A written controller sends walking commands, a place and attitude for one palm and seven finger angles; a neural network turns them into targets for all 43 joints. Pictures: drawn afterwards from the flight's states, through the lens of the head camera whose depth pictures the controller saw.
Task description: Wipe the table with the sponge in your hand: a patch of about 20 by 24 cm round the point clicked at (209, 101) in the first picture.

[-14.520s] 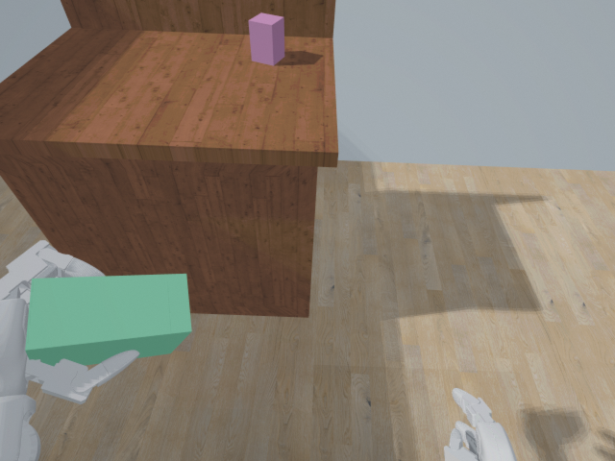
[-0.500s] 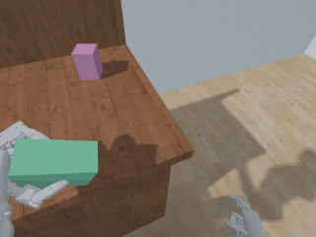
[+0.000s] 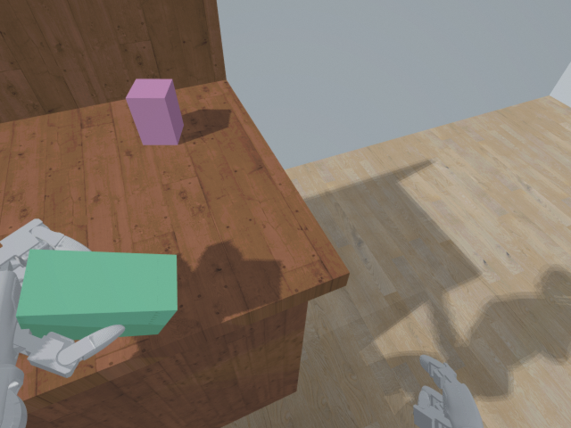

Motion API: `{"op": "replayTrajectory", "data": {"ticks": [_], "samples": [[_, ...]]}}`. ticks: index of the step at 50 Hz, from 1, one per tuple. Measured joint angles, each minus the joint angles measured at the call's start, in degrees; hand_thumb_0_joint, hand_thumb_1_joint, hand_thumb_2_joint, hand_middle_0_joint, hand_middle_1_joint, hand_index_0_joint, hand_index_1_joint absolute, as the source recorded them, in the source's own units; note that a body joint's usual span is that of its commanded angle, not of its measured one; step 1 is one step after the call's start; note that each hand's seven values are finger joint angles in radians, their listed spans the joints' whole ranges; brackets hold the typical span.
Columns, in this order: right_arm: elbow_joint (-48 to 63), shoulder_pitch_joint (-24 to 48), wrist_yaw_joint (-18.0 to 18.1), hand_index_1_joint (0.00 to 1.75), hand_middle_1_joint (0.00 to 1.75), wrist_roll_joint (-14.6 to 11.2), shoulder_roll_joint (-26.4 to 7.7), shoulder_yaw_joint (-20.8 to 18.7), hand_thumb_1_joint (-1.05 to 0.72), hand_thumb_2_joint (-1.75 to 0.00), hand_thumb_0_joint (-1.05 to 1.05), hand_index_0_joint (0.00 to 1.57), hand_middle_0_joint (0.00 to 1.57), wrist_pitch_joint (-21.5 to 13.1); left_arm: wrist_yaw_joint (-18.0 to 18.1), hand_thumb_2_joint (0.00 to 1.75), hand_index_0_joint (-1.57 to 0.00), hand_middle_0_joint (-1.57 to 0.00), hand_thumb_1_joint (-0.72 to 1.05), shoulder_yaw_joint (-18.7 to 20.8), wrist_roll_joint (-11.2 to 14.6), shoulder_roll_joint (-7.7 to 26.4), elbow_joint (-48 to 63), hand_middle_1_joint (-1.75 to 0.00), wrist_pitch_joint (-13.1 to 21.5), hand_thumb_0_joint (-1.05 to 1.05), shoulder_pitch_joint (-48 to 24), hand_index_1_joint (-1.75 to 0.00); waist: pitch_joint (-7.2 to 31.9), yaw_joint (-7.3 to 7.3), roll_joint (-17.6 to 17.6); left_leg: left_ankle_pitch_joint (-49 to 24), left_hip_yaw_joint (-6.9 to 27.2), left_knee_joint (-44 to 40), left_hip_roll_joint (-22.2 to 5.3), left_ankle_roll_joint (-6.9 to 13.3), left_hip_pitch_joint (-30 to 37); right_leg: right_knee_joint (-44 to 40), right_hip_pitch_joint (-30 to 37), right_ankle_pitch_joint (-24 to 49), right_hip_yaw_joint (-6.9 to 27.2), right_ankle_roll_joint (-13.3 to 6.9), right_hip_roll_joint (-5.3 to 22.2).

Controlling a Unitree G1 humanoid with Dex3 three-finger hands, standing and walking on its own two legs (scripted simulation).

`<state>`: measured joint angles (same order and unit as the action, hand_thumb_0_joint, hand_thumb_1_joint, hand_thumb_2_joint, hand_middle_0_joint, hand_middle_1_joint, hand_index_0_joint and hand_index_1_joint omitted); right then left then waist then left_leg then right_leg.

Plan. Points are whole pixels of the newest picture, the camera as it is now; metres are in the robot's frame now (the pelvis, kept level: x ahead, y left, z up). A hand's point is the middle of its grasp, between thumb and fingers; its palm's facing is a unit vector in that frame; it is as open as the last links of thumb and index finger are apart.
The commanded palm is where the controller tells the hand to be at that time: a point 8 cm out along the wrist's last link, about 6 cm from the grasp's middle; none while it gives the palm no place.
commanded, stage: shuffle to correct the standing spot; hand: left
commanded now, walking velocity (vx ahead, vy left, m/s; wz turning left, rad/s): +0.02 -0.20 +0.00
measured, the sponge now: (126, 297) +0.23 +0.19 +0.14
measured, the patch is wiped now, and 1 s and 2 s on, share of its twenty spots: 0.00 0.00 0.00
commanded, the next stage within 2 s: come to a stop and stand still in 0.18 s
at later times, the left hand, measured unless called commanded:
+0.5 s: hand (36, 266) +0.24 +0.27 +0.18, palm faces +0.40 -0.83 -0.38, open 10.2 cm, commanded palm +0.16 +0.28 +0.18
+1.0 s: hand (7, 294) +0.21 +0.30 +0.16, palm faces +0.36 -0.87 -0.33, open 10.2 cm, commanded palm +0.15 +0.33 +0.18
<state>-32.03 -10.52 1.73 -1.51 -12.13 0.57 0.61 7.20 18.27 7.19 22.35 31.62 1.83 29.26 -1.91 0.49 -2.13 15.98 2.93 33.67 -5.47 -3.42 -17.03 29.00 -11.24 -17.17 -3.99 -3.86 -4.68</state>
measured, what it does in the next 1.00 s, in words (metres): shifts its weight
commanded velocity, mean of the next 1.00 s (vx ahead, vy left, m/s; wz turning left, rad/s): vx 0.00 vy -0.05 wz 0.00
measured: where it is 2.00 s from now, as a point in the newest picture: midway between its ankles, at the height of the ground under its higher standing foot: outside the picture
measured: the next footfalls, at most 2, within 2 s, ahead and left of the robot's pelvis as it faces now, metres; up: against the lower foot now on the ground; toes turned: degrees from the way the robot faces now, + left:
none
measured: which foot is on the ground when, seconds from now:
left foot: down 0.00-1.00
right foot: down 0.00-1.00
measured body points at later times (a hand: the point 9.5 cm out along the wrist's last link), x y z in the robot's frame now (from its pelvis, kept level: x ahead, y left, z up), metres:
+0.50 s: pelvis -0.02 +0.01 +0.00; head +0.02 +0.02 +0.45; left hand +0.21 +0.31 +0.20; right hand +0.16 -0.23 -0.07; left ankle +0.02 +0.14 -0.73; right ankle -0.02 -0.08 -0.73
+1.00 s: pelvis -0.01 +0.06 +0.01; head +0.00 +0.08 +0.46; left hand +0.19 +0.34 +0.18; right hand +0.17 -0.15 -0.06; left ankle +0.02 +0.14 -0.73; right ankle -0.02 -0.08 -0.73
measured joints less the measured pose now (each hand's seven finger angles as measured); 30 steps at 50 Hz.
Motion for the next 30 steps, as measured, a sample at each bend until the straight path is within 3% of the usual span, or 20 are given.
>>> {"op": "replayTrajectory", "data": {"ticks": [16, 17, 19, 21, 24, 27, 30], "samples": [[0.58, 0.57, -0.15, 0.30, 0.30, 0.15, 0.49, 0.13, -0.90, -0.89, 0.01, 0.21, 0.20, -0.24, -0.16, 1.02, -0.76, -0.72, -0.52, 0.27, -0.19, 0.30, 0.71, -1.34, 0.26, -0.01, 0.28, -1.33, -0.19, -0.23, 0.12, -0.34, -0.37, -0.79, -0.07, -0.30, 0.21, -0.58, -0.02, 0.34, 0.33, 0.14, 0.00], [0.31, -0.36, 0.17, 0.30, 0.30, 0.58, 0.83, -0.81, -0.90, -0.89, 0.01, 0.21, 0.20, -1.90, -2.07, 1.02, -0.76, -0.72, -0.52, 0.69, -2.18, 2.40, -0.50, -1.34, 0.41, -0.01, -2.92, -1.33, -0.72, -1.48, 0.33, -1.04, -0.90, 0.04, -0.34, 0.27, -0.29, -0.98, 0.29, 0.54, 0.09, 0.19, -0.09], [-1.22, -1.60, 0.50, 0.30, 0.30, 0.87, 1.46, -1.45, -0.90, -0.89, 0.01, 0.21, 0.20, -4.72, -4.99, 1.02, -0.76, -0.72, -0.52, 3.06, -3.90, 7.26, -7.23, -1.34, 4.36, -0.01, -12.21, -1.33, -1.68, -4.22, 2.58, -1.81, -1.95, 2.53, 0.61, 2.18, -1.99, -0.97, -0.31, 1.07, 0.07, -0.18, 0.51], [-0.93, -1.69, -0.45, 0.30, 0.30, 0.60, 0.70, -0.87, -0.90, -0.89, 0.01, 0.21, 0.20, -6.06, -4.67, 1.02, -0.76, -0.72, -0.52, 6.20, -3.51, 7.27, -11.81, -1.34, 6.23, -0.01, -16.31, -1.33, -2.48, -5.12, 3.76, -4.25, -3.69, 0.24, 1.60, 3.39, -1.06, -0.29, -1.18, 1.49, 1.42, -0.15, 0.70], [0.58, -1.34, -1.95, 0.30, 0.30, 0.63, -0.49, -1.33, -0.90, -0.89, 0.01, 0.21, 0.20, -7.60, -3.16, 1.02, -0.76, -0.72, -0.52, 7.72, -3.02, 3.14, -10.31, -1.34, 6.83, -0.01, -15.17, -1.33, -3.22, -3.42, 4.44, -2.26, -5.29, -3.07, 2.26, 2.14, 0.75, 2.60, -2.96, 0.63, 2.82, 1.51, 1.61], [1.37, -0.69, -2.61, 0.30, 0.30, 0.59, -0.99, -1.96, -0.90, -0.89, 0.01, 0.21, 0.20, -8.18, -2.73, 1.02, -0.76, -0.72, -0.52, 4.05, -3.70, -1.08, -5.42, -1.34, 7.67, -0.01, -9.68, -1.33, -3.39, -1.35, 4.32, -2.30, -5.79, -1.92, 2.78, 2.53, 0.02, 3.40, -3.51, 0.44, 3.28, 1.72, 2.16], [1.12, -0.83, -1.95, 0.30, 0.30, 0.86, -0.68, -1.84, -0.90, -0.89, 0.01, 0.21, 0.20, -8.19, -3.33, 1.02, -0.76, -0.72, -0.52, 0.33, -4.11, -1.95, -1.86, -1.34, 8.67, -0.01, -3.97, -1.33, -2.71, 0.22, 4.01, -1.99, -5.28, -0.82, 2.54, 2.94, -0.71, 2.20, -3.02, 1.17, 2.84, 1.61, 1.89]]}}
